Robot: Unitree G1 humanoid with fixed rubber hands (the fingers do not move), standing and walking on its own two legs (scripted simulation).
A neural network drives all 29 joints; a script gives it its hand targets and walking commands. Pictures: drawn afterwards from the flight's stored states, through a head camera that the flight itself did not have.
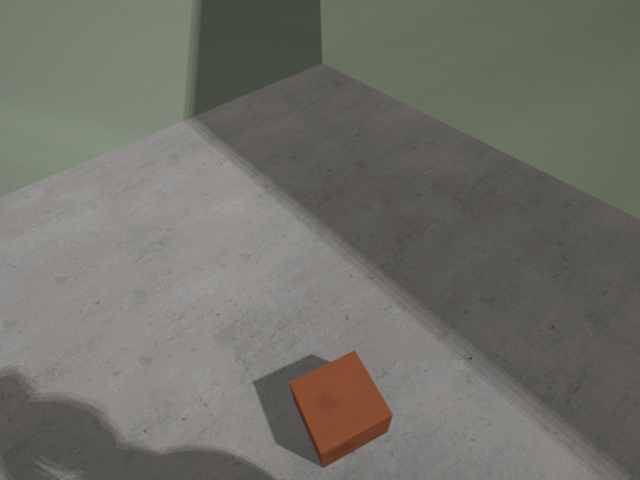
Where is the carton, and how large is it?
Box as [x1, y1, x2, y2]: [289, 351, 392, 467]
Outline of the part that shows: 355,351 350,352 289,382 294,401 323,467 387,431 392,415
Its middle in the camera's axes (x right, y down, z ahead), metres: +0.06 +0.48 +1.14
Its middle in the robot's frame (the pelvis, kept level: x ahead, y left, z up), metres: +0.44 +0.01 -0.70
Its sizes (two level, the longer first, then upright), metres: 0.216 0.209 0.158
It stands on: the floor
